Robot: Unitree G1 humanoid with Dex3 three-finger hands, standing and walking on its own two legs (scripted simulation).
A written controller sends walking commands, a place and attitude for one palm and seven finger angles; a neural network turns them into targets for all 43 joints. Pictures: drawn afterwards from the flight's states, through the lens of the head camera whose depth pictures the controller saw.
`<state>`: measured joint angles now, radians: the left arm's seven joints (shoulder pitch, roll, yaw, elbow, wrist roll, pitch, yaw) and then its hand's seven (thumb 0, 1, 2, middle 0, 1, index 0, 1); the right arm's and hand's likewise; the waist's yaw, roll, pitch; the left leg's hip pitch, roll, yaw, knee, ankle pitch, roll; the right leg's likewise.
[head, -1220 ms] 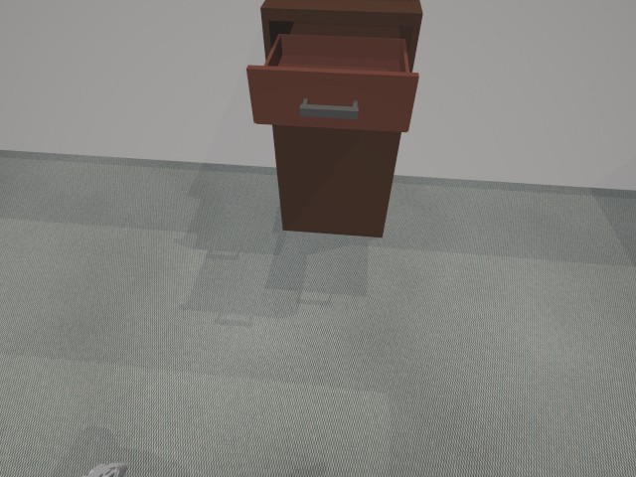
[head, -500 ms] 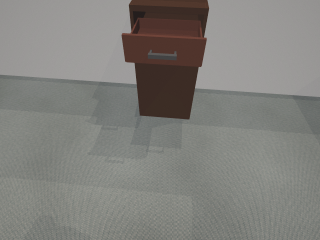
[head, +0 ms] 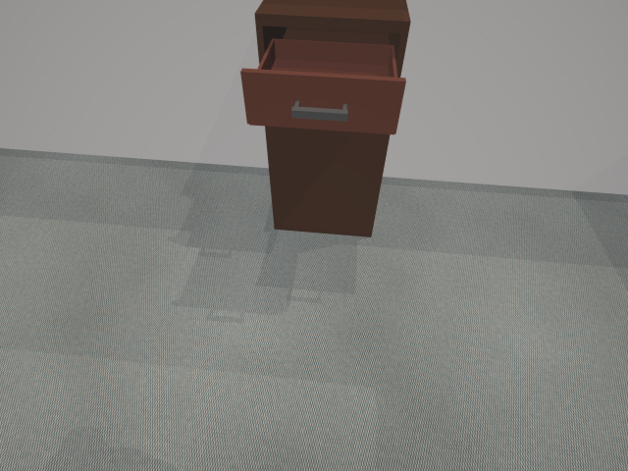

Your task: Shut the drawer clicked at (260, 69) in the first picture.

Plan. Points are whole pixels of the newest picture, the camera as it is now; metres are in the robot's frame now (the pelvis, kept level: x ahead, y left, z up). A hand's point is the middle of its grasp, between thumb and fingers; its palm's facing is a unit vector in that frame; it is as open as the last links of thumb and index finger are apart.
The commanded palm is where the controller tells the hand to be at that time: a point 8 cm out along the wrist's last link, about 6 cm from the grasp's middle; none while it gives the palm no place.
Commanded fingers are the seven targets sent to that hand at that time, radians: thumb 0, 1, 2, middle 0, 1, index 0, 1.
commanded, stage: look at it before walking up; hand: left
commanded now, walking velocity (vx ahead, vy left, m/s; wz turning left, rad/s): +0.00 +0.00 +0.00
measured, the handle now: (320, 109) +0.90 +0.03 +0.01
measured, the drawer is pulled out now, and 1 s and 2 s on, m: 0.30 0.30 0.30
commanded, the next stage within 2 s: walk to a spot facing it in 0.22 s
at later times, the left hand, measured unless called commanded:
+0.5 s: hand out of the picture +0.06 +0.23 -0.17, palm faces -0.04 -0.96 -0.28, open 7.3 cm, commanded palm none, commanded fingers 0.00 0.90 0.90 -0.20 -0.30 -0.20 -0.30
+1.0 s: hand out of the picture +0.15 +0.13 -0.17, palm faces -0.20 -0.96 -0.17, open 7.3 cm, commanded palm none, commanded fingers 0.00 0.90 0.90 -0.20 -0.30 -0.20 -0.30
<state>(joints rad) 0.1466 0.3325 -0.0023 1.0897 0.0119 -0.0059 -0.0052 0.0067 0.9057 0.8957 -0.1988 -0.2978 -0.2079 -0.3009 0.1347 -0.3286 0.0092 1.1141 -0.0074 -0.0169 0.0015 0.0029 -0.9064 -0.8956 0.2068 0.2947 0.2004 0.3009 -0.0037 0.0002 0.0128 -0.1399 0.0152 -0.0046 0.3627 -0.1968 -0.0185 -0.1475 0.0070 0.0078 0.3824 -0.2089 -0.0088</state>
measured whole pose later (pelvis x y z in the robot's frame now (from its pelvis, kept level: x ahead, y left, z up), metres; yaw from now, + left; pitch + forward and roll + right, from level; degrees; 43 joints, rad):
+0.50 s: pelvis +0.02 +0.00 -0.01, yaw -3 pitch -1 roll +0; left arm 0.24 0.29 0.02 1.08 0.02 0.02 -0.01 0.01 0.91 0.90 -0.20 -0.30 -0.21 -0.30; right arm 0.19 -0.28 0.00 1.09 -0.02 -0.01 0.00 0.00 -0.91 -0.90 0.20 0.29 0.20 0.30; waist 0.02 0.00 -0.01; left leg -0.16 0.03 0.05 0.47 -0.29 -0.01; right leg -0.18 0.03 0.06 0.49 -0.29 -0.02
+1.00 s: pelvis +0.16 -0.04 +0.00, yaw -17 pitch +1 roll +0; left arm 0.43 0.13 0.04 1.06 0.03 -0.06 0.00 0.01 0.91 0.90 -0.20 -0.30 -0.21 -0.30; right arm 0.15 -0.18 -0.06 0.97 -0.02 -0.02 0.02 0.01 -0.91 -0.90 0.20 0.29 0.20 0.30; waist 0.03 0.01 0.03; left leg -0.64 0.12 0.06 0.97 -0.20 -0.05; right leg -0.06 0.05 0.03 0.35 -0.30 -0.05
